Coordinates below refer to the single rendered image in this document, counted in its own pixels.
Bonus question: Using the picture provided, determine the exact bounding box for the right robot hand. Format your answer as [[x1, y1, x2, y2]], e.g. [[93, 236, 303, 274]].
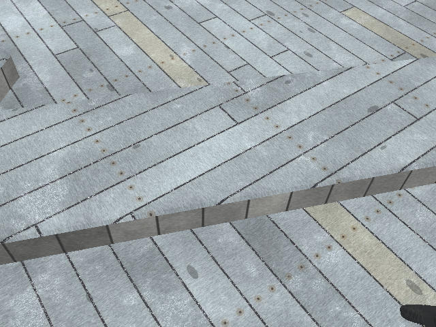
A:
[[400, 305, 436, 327]]

